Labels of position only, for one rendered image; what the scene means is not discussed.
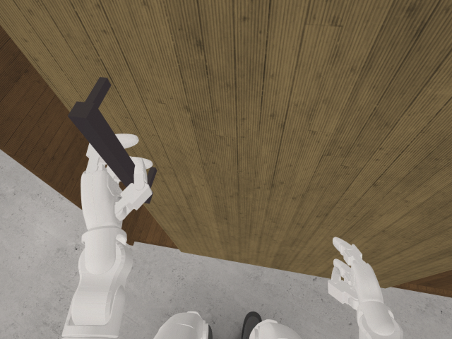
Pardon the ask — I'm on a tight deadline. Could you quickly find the robot right forearm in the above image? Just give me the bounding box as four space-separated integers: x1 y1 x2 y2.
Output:
357 301 403 339

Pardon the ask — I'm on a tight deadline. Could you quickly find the robot right thigh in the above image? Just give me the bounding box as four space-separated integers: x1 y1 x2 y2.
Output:
251 322 301 339

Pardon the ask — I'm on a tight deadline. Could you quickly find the robot thigh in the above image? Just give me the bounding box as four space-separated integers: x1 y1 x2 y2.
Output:
153 313 208 339
251 322 301 339

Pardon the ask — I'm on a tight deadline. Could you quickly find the wardrobe door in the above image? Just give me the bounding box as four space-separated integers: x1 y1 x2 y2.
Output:
406 270 452 291
0 0 452 289

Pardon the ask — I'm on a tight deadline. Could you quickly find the handle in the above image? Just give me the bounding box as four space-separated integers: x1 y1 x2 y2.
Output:
68 77 157 204

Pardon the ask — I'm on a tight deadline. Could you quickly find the right robot hand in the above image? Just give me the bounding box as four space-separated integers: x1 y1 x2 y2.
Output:
328 237 384 310

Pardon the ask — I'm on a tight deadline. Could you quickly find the robot left thigh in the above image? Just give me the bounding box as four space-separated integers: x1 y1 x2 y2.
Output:
153 313 208 339

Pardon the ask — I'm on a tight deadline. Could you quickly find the left robot hand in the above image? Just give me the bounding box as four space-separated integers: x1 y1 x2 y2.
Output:
81 133 153 230

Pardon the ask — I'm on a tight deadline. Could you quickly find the robot left forearm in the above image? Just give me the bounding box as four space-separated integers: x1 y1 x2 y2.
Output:
61 225 133 339

